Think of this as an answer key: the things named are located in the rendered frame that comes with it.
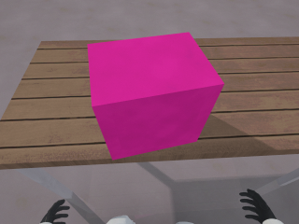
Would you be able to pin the left robot hand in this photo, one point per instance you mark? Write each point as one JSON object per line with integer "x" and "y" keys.
{"x": 51, "y": 215}

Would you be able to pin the right robot hand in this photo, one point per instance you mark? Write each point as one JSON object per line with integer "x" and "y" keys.
{"x": 261, "y": 208}

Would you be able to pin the table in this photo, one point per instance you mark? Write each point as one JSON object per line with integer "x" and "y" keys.
{"x": 49, "y": 121}

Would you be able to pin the carton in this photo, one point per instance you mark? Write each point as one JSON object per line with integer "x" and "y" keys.
{"x": 151, "y": 93}

